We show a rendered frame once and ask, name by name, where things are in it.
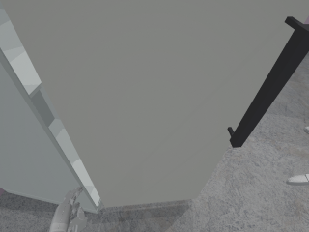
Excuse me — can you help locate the handle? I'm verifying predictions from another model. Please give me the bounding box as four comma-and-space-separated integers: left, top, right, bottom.
227, 16, 309, 148

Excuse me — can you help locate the fridge door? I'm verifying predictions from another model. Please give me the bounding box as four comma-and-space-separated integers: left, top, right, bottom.
0, 0, 309, 208

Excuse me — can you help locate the robot left hand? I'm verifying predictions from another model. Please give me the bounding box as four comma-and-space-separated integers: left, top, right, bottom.
49, 186, 88, 232

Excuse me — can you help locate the robot right hand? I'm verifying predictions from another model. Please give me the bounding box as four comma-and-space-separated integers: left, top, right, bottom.
286, 126, 309, 186

